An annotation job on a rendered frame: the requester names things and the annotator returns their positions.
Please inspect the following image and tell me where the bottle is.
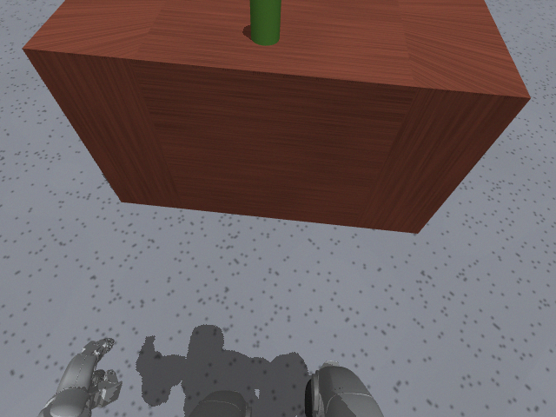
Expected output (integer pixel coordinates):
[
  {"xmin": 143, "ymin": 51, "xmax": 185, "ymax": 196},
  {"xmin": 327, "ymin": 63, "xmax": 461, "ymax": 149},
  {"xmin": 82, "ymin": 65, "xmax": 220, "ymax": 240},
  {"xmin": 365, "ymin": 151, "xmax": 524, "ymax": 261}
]
[{"xmin": 250, "ymin": 0, "xmax": 281, "ymax": 46}]

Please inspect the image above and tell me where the left robot arm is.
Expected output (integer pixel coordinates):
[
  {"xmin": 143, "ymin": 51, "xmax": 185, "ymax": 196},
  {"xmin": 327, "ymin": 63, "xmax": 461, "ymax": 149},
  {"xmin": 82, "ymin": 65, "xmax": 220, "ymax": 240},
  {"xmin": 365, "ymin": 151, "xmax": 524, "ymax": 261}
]
[{"xmin": 38, "ymin": 388, "xmax": 92, "ymax": 417}]

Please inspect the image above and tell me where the left robot hand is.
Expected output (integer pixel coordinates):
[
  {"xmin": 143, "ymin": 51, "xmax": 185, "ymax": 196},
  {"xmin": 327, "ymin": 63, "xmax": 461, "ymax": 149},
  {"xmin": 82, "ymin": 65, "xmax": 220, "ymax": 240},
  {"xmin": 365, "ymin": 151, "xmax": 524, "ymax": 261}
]
[{"xmin": 56, "ymin": 338, "xmax": 122, "ymax": 410}]

